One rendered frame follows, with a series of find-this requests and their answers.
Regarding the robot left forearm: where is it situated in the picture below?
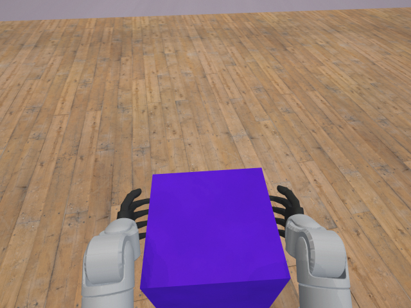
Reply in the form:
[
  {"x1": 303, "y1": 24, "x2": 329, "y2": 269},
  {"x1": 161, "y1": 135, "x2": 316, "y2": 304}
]
[{"x1": 81, "y1": 218, "x2": 141, "y2": 308}]

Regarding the robot right forearm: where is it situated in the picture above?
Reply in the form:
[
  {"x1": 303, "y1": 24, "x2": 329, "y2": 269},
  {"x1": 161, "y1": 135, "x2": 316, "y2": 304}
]
[{"x1": 285, "y1": 214, "x2": 353, "y2": 308}]

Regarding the robot left hand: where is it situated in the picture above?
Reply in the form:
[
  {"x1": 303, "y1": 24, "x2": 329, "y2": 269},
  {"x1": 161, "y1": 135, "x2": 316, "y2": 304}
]
[{"x1": 117, "y1": 189, "x2": 150, "y2": 240}]

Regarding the robot right hand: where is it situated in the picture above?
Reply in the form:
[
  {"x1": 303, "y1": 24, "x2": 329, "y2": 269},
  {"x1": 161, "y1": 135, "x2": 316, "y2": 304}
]
[{"x1": 269, "y1": 185, "x2": 304, "y2": 238}]

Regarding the carton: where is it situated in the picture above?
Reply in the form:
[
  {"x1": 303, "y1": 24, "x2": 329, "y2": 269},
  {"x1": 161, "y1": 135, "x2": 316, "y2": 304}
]
[{"x1": 140, "y1": 167, "x2": 291, "y2": 308}]

